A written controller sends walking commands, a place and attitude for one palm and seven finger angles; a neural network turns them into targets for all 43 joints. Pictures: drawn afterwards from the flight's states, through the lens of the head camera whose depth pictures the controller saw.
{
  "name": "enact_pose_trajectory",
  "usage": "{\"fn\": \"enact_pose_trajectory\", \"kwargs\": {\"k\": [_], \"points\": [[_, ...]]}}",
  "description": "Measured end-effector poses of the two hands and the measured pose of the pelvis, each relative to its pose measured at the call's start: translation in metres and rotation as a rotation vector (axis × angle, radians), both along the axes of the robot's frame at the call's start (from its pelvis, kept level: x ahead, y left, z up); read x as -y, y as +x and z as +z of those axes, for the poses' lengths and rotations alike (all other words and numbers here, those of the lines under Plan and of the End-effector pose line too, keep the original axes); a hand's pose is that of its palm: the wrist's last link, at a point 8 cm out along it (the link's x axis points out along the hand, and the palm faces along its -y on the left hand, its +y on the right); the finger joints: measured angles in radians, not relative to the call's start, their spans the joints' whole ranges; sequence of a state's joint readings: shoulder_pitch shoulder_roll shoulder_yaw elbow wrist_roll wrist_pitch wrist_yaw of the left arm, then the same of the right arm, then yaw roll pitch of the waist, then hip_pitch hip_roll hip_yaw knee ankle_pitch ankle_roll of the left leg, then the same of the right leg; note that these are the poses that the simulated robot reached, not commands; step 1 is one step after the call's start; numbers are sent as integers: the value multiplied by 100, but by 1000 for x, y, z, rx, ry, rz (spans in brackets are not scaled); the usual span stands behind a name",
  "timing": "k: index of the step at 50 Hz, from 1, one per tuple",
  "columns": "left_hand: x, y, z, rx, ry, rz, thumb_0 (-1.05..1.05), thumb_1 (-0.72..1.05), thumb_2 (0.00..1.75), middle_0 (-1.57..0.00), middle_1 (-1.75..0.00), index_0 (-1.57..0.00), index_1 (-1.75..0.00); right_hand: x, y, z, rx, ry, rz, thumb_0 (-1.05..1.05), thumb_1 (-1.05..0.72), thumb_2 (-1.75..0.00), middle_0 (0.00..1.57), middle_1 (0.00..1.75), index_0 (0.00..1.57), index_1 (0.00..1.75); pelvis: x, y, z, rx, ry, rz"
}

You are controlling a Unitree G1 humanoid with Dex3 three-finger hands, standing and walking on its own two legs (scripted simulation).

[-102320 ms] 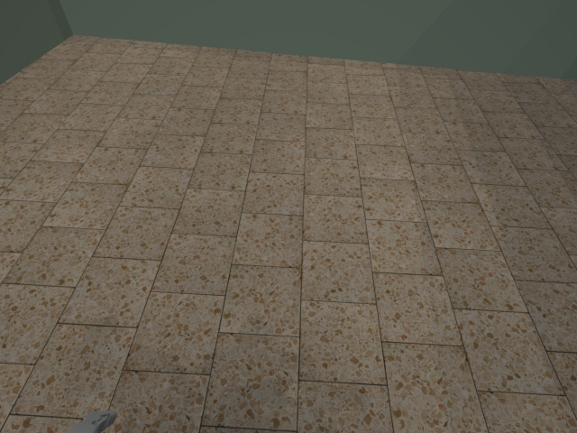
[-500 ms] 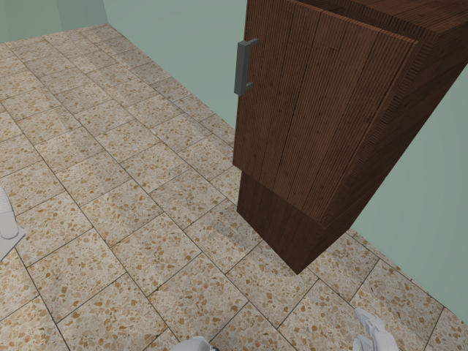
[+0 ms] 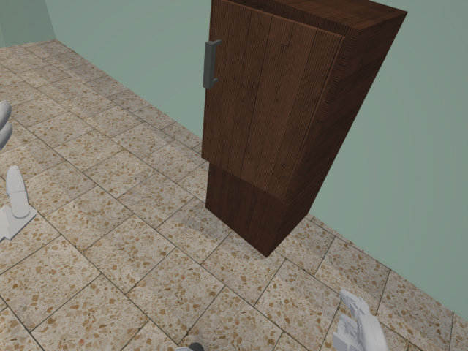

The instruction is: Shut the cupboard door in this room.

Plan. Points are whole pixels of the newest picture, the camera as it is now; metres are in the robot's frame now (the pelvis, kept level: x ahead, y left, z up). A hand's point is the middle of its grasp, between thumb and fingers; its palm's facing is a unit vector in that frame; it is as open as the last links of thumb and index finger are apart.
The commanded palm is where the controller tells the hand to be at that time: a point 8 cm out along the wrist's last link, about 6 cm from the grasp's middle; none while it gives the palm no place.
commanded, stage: stop stepping back and stand still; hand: left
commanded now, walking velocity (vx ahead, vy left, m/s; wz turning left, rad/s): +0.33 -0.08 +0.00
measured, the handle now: (213, 64) +0.89 +0.08 +0.11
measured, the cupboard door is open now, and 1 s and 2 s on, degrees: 10 10 10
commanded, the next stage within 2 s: none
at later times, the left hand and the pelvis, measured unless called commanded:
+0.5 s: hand out of the picture +0.04 +0.27 +0.22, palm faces +0.17 -0.83 -0.53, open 7.5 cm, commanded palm +0.01 +0.34 +0.20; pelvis -0.16 +0.06 +0.03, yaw -6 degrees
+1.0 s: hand out of the picture +0.05 +0.35 +0.21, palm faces +0.38 -0.81 -0.45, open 7.5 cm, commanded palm -0.02 +0.40 +0.20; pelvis -0.18 +0.11 +0.02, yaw -3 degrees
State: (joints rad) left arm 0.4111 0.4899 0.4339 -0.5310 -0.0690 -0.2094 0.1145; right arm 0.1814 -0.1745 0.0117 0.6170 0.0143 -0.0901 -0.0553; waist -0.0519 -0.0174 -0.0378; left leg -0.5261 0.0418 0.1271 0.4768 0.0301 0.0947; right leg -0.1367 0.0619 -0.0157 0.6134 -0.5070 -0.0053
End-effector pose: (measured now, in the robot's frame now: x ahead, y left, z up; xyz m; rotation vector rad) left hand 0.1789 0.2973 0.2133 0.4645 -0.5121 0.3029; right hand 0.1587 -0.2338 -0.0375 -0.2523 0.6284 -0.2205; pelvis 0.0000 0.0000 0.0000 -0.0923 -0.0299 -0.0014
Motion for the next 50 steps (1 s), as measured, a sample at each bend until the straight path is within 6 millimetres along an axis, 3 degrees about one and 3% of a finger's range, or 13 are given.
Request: {"fn": "enact_pose_trajectory", "kwargs": {"k": [4,9,15,19,23,27,29,32,36,39,42,45,50], "points": [[-16,-42,-4,-100,6,37,1,88,90,-22,-30,-21,-30,6,-53,4,-43,-17,-40,1,-91,-90,20,30,20,30,-8,-31,7,1,-12,55],[-40,-101,-2,-57,25,80,2,88,90,-22,-30,-21,-30,5,-117,3,-171,-93,-92,1,-91,-90,20,30,20,30,-29,-53,9,-3,45,-107],[-68,-80,-11,120,-122,76,1,88,90,-21,-30,-21,-30,-23,-170,-23,-170,-92,-111,1,-91,-90,20,30,20,29,-58,-110,-11,34,-2,-71],[-50,-88,-4,-4,-116,-21,2,89,90,-21,-30,-20,-30,-62,-204,-12,-157,50,-127,1,-91,-90,20,30,20,29,-56,-140,12,32,15,-82],[-19,-141,17,-142,24,-160,2,89,90,-21,-30,-20,-30,-84,-226,0,-152,130,-111,1,-90,-90,20,30,20,30,-58,-156,32,-14,19,-102],[-19,-193,32,-156,277,-130,2,88,90,-22,-30,-21,-30,-82,-231,-29,-158,140,-56,1,-90,-90,21,30,20,30,-63,-177,11,-60,102,-126],[-36,-205,42,-105,296,-57,1,88,90,-22,-30,-22,-30,-79,-236,-42,-216,126,-39,1,-90,-90,21,30,20,30,-67,-186,9,-38,72,-108],[-74,-212,49,-32,210,128,1,87,90,-23,-30,-22,-30,-73,-241,-38,-235,120,-56,1,-90,-90,21,30,20,30,-67,-189,16,-24,97,-90],[-110,-207,12,-136,-40,307,1,88,90,-21,-30,-21,-30,-62,-237,-28,-177,82,-80,1,-91,-90,20,30,20,30,-78,-186,25,-19,123,-79],[-102,-199,-27,-259,-170,288,1,89,90,-20,-30,-20,-30,-59,-231,-24,-173,29,-68,1,-91,-90,20,30,20,30,-89,-184,27,-11,122,-45],[-83,-190,-44,-292,-221,178,2,89,90,-20,-30,-20,-30,-63,-221,-16,-185,-29,-47,1,-91,-90,20,30,20,29,-96,-180,25,-7,116,-24],[-79,-184,-34,-220,-158,66,2,89,90,-21,-30,-21,-30,-72,-204,-8,-139,-69,-50,1,-91,-90,20,30,20,30,-104,-174,14,-7,100,-40],[-93,-168,15,-84,80,28,2,88,90,-22,-30,-21,-30,-99,-182,0,-78,-8,-24,1,-91,-90,20,30,20,29,-105,-176,16,0,108,-44]]}}
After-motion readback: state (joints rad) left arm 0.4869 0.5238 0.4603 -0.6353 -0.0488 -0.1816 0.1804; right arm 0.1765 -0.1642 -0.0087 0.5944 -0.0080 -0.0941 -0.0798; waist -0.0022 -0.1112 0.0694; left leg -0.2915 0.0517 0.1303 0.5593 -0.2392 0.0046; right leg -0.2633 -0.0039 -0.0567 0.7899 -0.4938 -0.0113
